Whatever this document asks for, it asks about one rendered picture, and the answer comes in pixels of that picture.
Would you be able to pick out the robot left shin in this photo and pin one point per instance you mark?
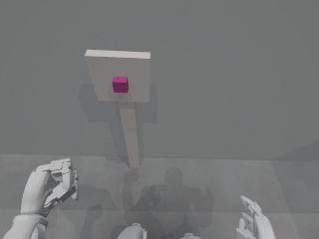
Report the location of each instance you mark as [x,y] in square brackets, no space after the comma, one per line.
[137,224]

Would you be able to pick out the button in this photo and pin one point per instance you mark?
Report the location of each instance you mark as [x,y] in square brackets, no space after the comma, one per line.
[120,84]

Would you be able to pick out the robot left hand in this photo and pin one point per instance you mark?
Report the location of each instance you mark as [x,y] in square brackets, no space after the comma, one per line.
[36,197]

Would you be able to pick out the robot right hand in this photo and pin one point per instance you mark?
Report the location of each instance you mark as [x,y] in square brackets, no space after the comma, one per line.
[259,227]

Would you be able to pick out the panel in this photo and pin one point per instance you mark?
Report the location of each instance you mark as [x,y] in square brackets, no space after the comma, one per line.
[103,66]

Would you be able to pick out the robot left forearm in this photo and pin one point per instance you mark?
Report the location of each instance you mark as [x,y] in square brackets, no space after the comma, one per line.
[28,226]

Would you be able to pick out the robot left thigh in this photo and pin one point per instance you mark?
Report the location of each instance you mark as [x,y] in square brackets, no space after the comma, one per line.
[134,232]

